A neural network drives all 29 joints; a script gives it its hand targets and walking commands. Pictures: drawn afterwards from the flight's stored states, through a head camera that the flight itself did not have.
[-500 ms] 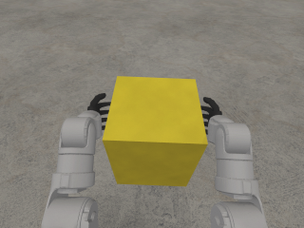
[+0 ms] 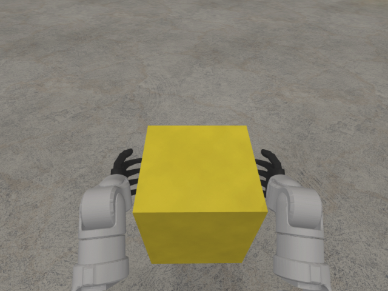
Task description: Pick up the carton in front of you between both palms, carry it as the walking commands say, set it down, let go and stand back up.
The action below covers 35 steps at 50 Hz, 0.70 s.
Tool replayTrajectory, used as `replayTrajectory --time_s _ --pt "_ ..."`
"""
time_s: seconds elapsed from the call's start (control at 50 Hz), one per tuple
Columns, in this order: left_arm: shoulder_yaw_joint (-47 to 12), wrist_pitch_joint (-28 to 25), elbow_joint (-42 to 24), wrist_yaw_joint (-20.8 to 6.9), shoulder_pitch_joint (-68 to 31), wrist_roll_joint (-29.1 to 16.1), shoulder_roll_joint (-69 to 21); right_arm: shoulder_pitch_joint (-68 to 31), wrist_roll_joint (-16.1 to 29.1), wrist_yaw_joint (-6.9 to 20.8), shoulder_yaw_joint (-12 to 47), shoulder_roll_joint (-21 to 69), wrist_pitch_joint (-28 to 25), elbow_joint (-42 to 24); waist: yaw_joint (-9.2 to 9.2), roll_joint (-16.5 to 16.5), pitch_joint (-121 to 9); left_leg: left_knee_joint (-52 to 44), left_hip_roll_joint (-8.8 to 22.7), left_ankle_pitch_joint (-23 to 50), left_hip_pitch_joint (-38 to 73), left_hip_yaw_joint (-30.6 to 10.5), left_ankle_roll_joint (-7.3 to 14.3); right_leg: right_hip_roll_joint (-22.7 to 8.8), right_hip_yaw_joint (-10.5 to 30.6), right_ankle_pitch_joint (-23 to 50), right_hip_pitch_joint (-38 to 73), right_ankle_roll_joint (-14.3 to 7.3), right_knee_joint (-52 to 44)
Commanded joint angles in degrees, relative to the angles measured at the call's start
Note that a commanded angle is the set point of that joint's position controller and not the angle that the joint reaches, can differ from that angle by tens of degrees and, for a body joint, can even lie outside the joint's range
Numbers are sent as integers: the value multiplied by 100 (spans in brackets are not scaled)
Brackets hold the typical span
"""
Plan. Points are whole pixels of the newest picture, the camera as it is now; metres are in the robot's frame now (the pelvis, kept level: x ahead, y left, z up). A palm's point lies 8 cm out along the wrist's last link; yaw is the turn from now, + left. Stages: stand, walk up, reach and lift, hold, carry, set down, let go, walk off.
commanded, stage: carry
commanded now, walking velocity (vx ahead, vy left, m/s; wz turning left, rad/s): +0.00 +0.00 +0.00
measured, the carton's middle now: (197, 197) +0.33 +0.00 +0.03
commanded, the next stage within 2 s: none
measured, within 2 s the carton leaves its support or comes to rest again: neither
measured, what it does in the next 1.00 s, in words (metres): walks ahead: left foot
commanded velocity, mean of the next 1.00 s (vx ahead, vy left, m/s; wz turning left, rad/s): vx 0.00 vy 0.00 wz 0.00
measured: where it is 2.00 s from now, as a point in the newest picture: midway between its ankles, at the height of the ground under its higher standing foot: outside the picture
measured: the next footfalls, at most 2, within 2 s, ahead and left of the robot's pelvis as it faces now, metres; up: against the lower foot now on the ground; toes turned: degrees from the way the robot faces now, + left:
left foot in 0.34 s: +0.32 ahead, +0.12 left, +0.00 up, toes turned +7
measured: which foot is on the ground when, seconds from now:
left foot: up 0.00-0.32, down 0.34-1.00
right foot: down 0.00-1.00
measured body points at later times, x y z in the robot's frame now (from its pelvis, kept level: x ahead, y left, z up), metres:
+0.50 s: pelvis +0.22 +0.02 +0.00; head +0.20 +0.04 +0.45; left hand +0.50 +0.17 +0.08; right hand +0.50 -0.14 +0.09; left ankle +0.28 +0.11 -0.73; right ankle +0.08 -0.10 -0.72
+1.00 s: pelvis +0.20 +0.00 +0.00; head +0.16 +0.00 +0.45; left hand +0.48 +0.14 +0.05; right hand +0.46 -0.16 +0.05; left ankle +0.28 +0.11 -0.73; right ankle +0.08 -0.09 -0.73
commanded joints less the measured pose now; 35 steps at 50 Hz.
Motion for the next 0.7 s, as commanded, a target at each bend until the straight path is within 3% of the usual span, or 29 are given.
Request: replayTrajectory --time_s 0.0,0.04,0.1,0.14,0.18,0.24,0.26,0.3,0.32,0.34,0.36,0.4,0.44,0.48,0.54,0.68 --pt "-4356 129 -690 -1574 -2183 -2289 -5794 -2319 2168 1507 4314 5970 97 -834 113 -658 -1714 3017 119 -42 -3629 -517 63 -2161 2898 1851 3967 -971 -769" --pt "-4602 56 -1345 -1609 -2262 -2466 -5873 -2115 2166 1480 4464 6065 -28 -1218 99 -586 -1424 1774 228 463 -2947 -373 -20 -1835 1932 2072 3172 -579 -1142" --pt "-4658 69 -1535 -1658 -1726 -2559 -5652 -1535 2041 1369 4643 5748 -64 -1569 61 -981 -1363 668 32 831 -2178 1 -57 -1478 1034 2666 2667 -421 -1046" --pt "-4637 145 -1458 -1693 -1298 -2528 -5350 -1117 1966 1308 4582 5529 -16 -1596 42 -1229 -1318 45 -116 1298 -1779 249 -81 -1324 580 3074 2527 -306 -900" --pt "-4579 215 -1418 -1702 -1023 -2446 -5071 -951 1942 1312 4547 5343 78 -1579 73 -1312 -1223 -373 -164 1842 -1441 377 -65 -1303 421 2971 2370 -242 -766" --pt "-4490 306 -1431 -1677 -1050 -2315 -4838 -994 2019 1398 4550 5192 204 -1461 37 -908 -926 -1297 -146 3151 -646 576 -99 -952 87 1814 1873 70 -183" --pt "-4458 348 -1405 -1664 -1108 -2273 -4785 -1058 2037 1434 4534 5144 241 -1424 29 -647 -839 -1479 117 3575 -216 389 -47 -867 65 1168 1512 223 61" --pt "-4480 445 -1302 -1636 -1162 -2218 -4721 -1104 2072 1484 4428 4960 312 -1265 97 320 -1145 -1131 1337 6192 685 -735 351 -575 227 -1218 884 555 468" --pt "-4508 471 -1155 -1623 -1166 -2207 -4721 -1150 2087 1495 4366 4903 347 -1193 88 605 -1263 -1202 1569 6439 653 -997 523 -453 474 -1869 902 591 327" --pt "-4517 470 -1091 -1606 -1211 -2213 -4745 -1167 2091 1518 4353 5000 368 -1098 83 383 -1306 -1062 1408 6079 901 -718 620 -490 627 -1466 798 510 71" --pt "-4595 471 -1194 -1614 -1363 -2285 -4817 -1116 2066 1535 4310 5074 316 -957 61 428 -1306 -974 1309 5983 783 -798 654 -525 626 -1136 1014 520 -143" --pt "-4733 400 -1344 -1631 -1667 -2425 -5021 -1111 2124 1546 4369 5419 210 -929 39 308 -1480 -992 971 5798 540 -588 527 -566 560 -573 1459 575 -64" --pt "-4757 350 -1379 -1637 -1589 -2432 -5194 -1067 2180 1540 4446 5609 159 -968 35 403 -1703 -882 908 6267 802 -438 460 -486 488 -592 1467 616 -233" --pt "-4752 292 -1355 -1639 -1346 -2396 -5285 -952 2184 1522 4447 5645 101 -1047 24 443 -1857 -630 875 6681 1076 -319 509 -511 470 -158 1473 617 -326" --pt "-4734 181 -1281 -1661 -978 -2315 -5388 -827 2114 1514 4570 5728 10 -1248 23 119 -1993 -516 816 6876 1016 -309 577 -513 457 380 1680 592 -244" --pt "-4683 -224 -1008 -1725 -719 -2014 -5195 -764 1924 1566 4746 5552 -325 -1145 15 -523 -1585 -399 562 4996 -8 7 404 -771 505 1810 2073 515 86"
